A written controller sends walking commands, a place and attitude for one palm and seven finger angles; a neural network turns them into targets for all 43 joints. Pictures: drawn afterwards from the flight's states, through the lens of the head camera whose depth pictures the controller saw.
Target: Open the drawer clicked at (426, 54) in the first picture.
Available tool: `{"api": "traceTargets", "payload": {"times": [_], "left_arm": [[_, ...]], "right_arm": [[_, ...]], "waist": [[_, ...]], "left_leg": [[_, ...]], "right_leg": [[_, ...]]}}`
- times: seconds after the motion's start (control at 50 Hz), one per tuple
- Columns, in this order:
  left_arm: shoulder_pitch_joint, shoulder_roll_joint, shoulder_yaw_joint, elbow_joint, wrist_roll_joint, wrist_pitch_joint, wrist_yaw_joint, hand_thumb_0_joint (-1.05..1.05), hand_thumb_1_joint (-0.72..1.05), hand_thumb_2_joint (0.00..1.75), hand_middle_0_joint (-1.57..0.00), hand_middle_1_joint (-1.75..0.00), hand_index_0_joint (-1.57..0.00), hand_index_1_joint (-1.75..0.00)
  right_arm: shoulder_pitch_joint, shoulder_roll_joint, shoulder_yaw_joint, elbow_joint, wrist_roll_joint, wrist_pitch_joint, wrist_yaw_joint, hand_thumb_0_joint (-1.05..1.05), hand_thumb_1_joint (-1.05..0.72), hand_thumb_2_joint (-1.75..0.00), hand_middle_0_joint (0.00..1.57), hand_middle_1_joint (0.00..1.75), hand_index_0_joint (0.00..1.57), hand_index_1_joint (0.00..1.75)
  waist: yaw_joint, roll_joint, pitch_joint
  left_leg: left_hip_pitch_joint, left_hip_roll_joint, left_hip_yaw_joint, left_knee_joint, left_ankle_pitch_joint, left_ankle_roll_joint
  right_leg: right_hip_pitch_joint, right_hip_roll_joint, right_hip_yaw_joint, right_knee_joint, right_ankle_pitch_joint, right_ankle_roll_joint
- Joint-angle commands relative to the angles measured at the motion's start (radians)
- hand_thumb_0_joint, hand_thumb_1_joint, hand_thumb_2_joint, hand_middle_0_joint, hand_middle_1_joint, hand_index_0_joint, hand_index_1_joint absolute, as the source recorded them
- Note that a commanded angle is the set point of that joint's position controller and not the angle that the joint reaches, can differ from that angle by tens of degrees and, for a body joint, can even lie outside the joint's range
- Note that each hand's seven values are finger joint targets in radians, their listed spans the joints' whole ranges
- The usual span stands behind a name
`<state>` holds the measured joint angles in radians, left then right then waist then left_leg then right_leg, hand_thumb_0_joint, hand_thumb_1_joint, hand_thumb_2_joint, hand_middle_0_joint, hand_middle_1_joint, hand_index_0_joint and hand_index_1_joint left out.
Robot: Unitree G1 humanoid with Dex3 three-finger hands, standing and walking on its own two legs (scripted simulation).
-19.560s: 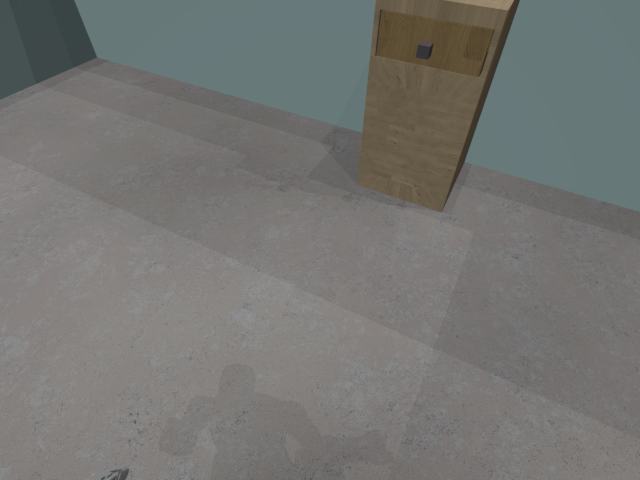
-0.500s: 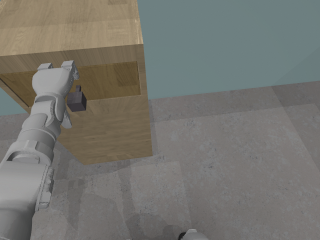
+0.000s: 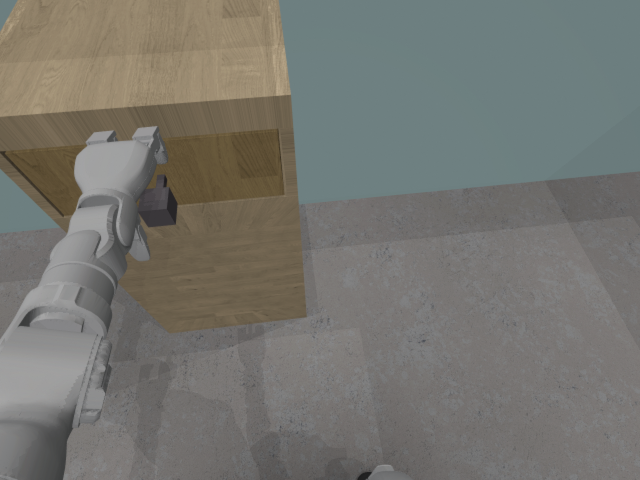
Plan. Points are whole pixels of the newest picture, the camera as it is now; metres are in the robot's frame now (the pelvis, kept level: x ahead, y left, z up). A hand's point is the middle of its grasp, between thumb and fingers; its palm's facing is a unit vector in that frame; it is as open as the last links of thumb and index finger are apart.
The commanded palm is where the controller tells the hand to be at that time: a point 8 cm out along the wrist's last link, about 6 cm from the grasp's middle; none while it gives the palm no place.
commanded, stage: re-aim the fingers above the handle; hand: left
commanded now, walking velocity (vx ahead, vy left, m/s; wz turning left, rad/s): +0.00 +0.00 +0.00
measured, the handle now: (159, 196) +0.54 +0.23 -0.03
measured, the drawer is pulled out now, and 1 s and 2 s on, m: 0.00 0.00 0.00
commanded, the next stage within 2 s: lower the fingers behind the handle in 0.22 s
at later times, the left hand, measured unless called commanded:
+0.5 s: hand (139, 196) +0.49 +0.23 +0.03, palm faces -0.06 -0.01 -1.00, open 13.8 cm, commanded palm +0.47 +0.23 +0.08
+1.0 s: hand (147, 213) +0.49 +0.23 +0.00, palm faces -0.08 -0.02 -1.00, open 13.8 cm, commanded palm +0.47 +0.23 +0.05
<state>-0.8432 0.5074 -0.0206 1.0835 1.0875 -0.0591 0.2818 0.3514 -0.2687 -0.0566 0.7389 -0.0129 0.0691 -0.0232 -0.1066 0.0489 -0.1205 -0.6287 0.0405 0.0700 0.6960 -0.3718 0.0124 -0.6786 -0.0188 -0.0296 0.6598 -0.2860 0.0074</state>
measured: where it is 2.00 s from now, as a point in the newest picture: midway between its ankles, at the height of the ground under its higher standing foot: outside the picture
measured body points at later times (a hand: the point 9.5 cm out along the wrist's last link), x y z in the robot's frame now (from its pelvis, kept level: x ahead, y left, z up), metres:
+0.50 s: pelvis -0.01 +0.01 +0.00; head +0.10 +0.00 +0.43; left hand +0.49 +0.23 +0.09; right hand -0.01 -0.27 -0.13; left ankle -0.03 +0.11 -0.72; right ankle +0.01 -0.13 -0.72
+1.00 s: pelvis -0.01 +0.01 -0.02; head +0.11 +0.01 +0.42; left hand +0.49 +0.23 +0.05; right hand -0.02 -0.27 -0.14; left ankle -0.03 +0.11 -0.72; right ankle +0.01 -0.13 -0.72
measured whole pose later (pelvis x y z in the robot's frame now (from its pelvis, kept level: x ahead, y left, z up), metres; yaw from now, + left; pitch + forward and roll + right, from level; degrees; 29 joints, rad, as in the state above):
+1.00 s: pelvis -0.01 +0.01 -0.02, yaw +0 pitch +22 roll -1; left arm -0.88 0.52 -0.01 1.16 1.11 -0.08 0.34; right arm 0.37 -0.27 -0.06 0.76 -0.04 0.05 -0.01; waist -0.14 0.04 -0.14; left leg -0.80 0.04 0.06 0.84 -0.42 0.02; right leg -0.84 -0.02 -0.03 0.78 -0.32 0.02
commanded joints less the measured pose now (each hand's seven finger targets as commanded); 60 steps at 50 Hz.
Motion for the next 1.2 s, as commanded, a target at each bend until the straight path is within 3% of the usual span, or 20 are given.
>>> {"api": "traceTargets", "payload": {"times": [0.0,0.04,0.06,0.1,0.18,0.24,0.36,0.42,0.46,0.56,0.58,0.66,0.72,0.78,0.84,0.94,1.02,1.06,1.1,1.18], "left_arm": [[-0.431,0.296,0.090,-0.183,-0.002,-0.018,0.052,0.00,-0.50,0.30,-0.30,-1.20,-0.30,-1.20],[-0.429,0.301,0.091,-0.194,0.006,-0.024,0.058,0.00,-0.50,0.30,-0.30,-1.20,-0.30,-1.20],[-0.445,0.255,0.054,-0.183,0.006,-0.020,0.061,0.00,-0.50,0.30,-0.30,-1.20,-0.30,-1.20],[-0.449,0.300,0.091,-0.191,0.006,-0.022,0.066,0.00,-0.50,0.30,-0.30,-1.20,-0.30,-1.20],[-0.497,0.230,0.037,-0.207,0.002,-0.026,0.064,0.00,-0.50,0.30,-0.30,-1.20,-0.30,-1.20],[-0.501,0.234,0.036,-0.163,-0.002,-0.019,0.060,0.00,-0.50,0.30,-0.30,-1.20,-0.30,-1.20],[-0.500,0.257,0.046,-0.116,0.010,-0.010,0.063,0.00,-0.50,0.30,-0.30,-1.20,-0.30,-1.20],[-0.488,0.274,0.072,-0.131,0.012,-0.018,0.066,0.00,-0.50,0.30,-0.30,-1.20,-0.30,-1.20],[-0.471,0.227,0.040,-0.137,0.013,-0.017,0.069,0.00,-0.50,0.30,-0.30,-1.20,-0.30,-1.20],[-0.466,0.267,0.081,-0.139,0.015,-0.014,0.094,0.00,-0.50,0.30,-0.30,-1.20,-0.30,-1.20],[-0.441,0.288,0.098,-0.132,0.015,-0.012,0.098,0.00,-0.50,0.30,-0.30,-1.20,-0.30,-1.20],[-0.478,0.285,0.081,-0.117,0.027,-0.001,0.112,0.00,-0.50,0.30,-0.30,-1.20,-0.30,-1.20],[-0.506,0.303,0.096,-0.150,0.022,-0.013,0.113,0.00,-0.50,0.30,-0.30,-1.20,-0.30,-1.20],[-0.482,0.242,0.053,-0.108,0.021,-0.012,0.106,0.00,-0.50,0.30,-0.30,-1.20,-0.30,-1.20],[-0.490,0.275,0.073,-0.105,0.017,-0.019,0.103,0.00,-0.50,0.30,-0.30,-1.20,-0.30,-1.20],[-0.480,0.228,0.051,-0.120,0.022,-0.032,0.112,0.00,-0.50,0.30,-0.30,-1.20,-0.30,-1.20],[-0.474,0.275,0.095,-0.129,0.027,-0.024,0.132,0.00,-0.50,0.30,-0.30,-1.20,-0.30,-1.20],[-0.491,0.217,0.047,-0.120,0.035,-0.013,0.144,0.00,-0.50,0.30,-0.30,-1.20,-0.30,-1.20],[-0.468,0.269,0.087,-0.106,0.035,-0.002,0.153,0.00,-0.50,0.30,-0.30,-1.20,-0.30,-1.20],[-0.487,0.236,0.060,-0.094,0.035,0.014,0.158,0.00,-0.50,0.30,-0.30,-1.20,-0.30,-1.20]], "right_arm": [[0.128,-0.167,-0.051,-0.046,-0.002,-0.012,-0.013,0.00,-0.90,-0.90,0.20,0.30,0.20,0.30],[0.126,-0.161,-0.052,-0.048,-0.003,-0.011,-0.013,0.00,-0.90,-0.90,0.20,0.30,0.20,0.30],[0.127,-0.160,-0.053,-0.046,-0.003,-0.013,-0.012,0.00,-0.90,-0.90,0.20,0.30,0.20,0.30],[0.130,-0.165,-0.053,-0.041,-0.003,-0.016,-0.010,0.00,-0.90,-0.90,0.20,0.30,0.20,0.30],[0.143,-0.158,-0.061,-0.035,-0.006,-0.022,-0.009,0.00,-0.90,-0.90,0.20,0.30,0.20,0.30],[0.149,-0.162,-0.057,-0.029,-0.004,-0.021,-0.010,0.00,-0.90,-0.90,0.20,0.30,0.20,0.30],[0.151,-0.167,-0.051,-0.028,-0.004,-0.025,-0.010,0.00,-0.90,-0.90,0.20,0.30,0.20,0.30],[0.156,-0.170,-0.053,-0.033,-0.012,-0.025,-0.007,0.00,-0.90,-0.90,0.20,0.30,0.20,0.30],[0.160,-0.163,-0.055,-0.039,-0.012,-0.025,-0.003,0.00,-0.90,-0.90,0.20,0.30,0.20,0.30],[0.164,-0.170,-0.057,-0.028,-0.019,-0.021,0.002,0.00,-0.90,-0.90,0.20,0.30,0.20,0.30],[0.160,-0.172,-0.055,-0.029,-0.020,-0.020,0.004,0.00,-0.90,-0.90,0.20,0.30,0.20,0.30],[0.162,-0.174,-0.054,-0.019,-0.018,-0.020,0.003,0.00,-0.90,-0.90,0.20,0.30,0.20,0.30],[0.166,-0.176,-0.057,-0.016,-0.024,-0.023,0.001,0.00,-0.90,-0.90,0.20,0.30,0.20,0.30],[0.177,-0.169,-0.059,-0.011,-0.023,-0.026,0.001,0.00,-0.90,-0.90,0.20,0.30,0.20,0.30],[0.185,-0.174,-0.055,-0.008,-0.026,-0.027,0.000,0.00,-0.90,-0.90,0.20,0.30,0.20,0.30],[0.189,-0.167,-0.059,-0.007,-0.031,-0.028,0.004,0.00,-0.90,-0.90,0.20,0.30,0.20,0.30],[0.178,-0.174,-0.057,-0.006,-0.035,-0.024,0.010,0.00,-0.90,-0.90,0.20,0.30,0.20,0.30],[0.176,-0.164,-0.058,-0.009,-0.034,-0.026,0.012,0.00,-0.90,-0.90,0.20,0.30,0.20,0.30],[0.172,-0.173,-0.054,-0.008,-0.035,-0.024,0.014,0.00,-0.90,-0.90,0.20,0.30,0.20,0.30],[0.170,-0.169,-0.053,-0.006,-0.036,-0.027,0.015,0.00,-0.90,-0.90,0.20,0.30,0.20,0.30]], "waist": [[-0.006,-0.023,-0.393],[0.001,0.015,-0.415],[-0.018,0.008,-0.391],[-0.005,0.012,-0.406],[-0.028,0.043,-0.426],[-0.037,-0.003,-0.397],[-0.034,0.011,-0.374],[-0.020,0.023,-0.433],[-0.023,0.047,-0.430],[-0.023,0.016,-0.445],[-0.011,0.012,-0.456],[-0.035,0.017,-0.425],[-0.037,0.041,-0.485],[-0.051,0.033,-0.453],[-0.051,0.036,-0.472],[-0.053,0.055,-0.476],[-0.038,0.063,-0.494],[-0.057,0.073,-0.465],[-0.041,0.055,-0.486],[-0.056,0.060,-0.479]], "left_leg": [[0.165,-0.057,-0.032,-0.042,0.404,0.025],[0.174,-0.059,-0.031,-0.039,0.422,0.023],[0.179,-0.057,-0.033,-0.039,0.401,0.022],[0.182,-0.056,-0.037,-0.036,0.407,0.021],[0.231,-0.052,-0.046,-0.027,0.438,0.018],[0.200,-0.052,-0.048,-0.033,0.409,0.021],[0.168,-0.053,-0.048,-0.027,0.376,0.019],[0.177,-0.052,-0.048,-0.010,0.434,0.018],[0.188,-0.047,-0.050,-0.002,0.457,0.014],[0.148,-0.048,-0.050,0.016,0.451,0.018],[0.136,-0.052,-0.045,0.019,0.444,0.019],[0.112,-0.051,-0.050,0.030,0.398,0.018],[0.140,-0.050,-0.055,0.046,0.424,0.019],[0.133,-0.047,-0.058,0.059,0.421,0.017],[0.111,-0.049,-0.059,0.069,0.409,0.020],[0.121,-0.043,-0.066,0.095,0.456,0.015],[0.106,-0.042,-0.071,0.108,0.455,0.012],[0.092,-0.042,-0.069,0.113,0.430,0.011],[0.071,-0.046,-0.070,0.116,0.408,0.012],[0.061,-0.044,-0.069,0.127,0.393,0.013]], "right_leg": [[0.270,0.056,0.009,-0.034,0.354,-0.026],[0.272,0.054,0.009,-0.027,0.361,-0.029],[0.241,0.057,0.005,-0.033,0.337,-0.029],[0.245,0.057,0.006,-0.027,0.331,-0.030],[0.210,0.061,0.001,-0.030,0.329,-0.031],[0.210,0.060,0.001,-0.036,0.316,-0.028],[0.175,0.060,0.000,-0.025,0.283,-0.031],[0.196,0.061,0.003,-0.005,0.324,-0.034],[0.169,0.063,-0.003,0.002,0.326,-0.033],[0.180,0.063,0.001,0.020,0.344,-0.030],[0.194,0.062,0.003,0.023,0.346,-0.030],[0.146,0.063,0.001,0.030,0.307,-0.030],[0.147,0.063,0.002,0.042,0.317,-0.031],[0.102,0.065,-0.004,0.046,0.300,-0.029],[0.110,0.063,0.001,0.057,0.306,-0.028],[0.065,0.066,-0.005,0.079,0.313,-0.030],[0.055,0.066,-0.009,0.100,0.303,-0.034],[0.026,0.066,-0.011,0.100,0.284,-0.032],[0.046,0.065,-0.009,0.111,0.278,-0.033],[0.024,0.065,-0.010,0.117,0.268,-0.031]]}}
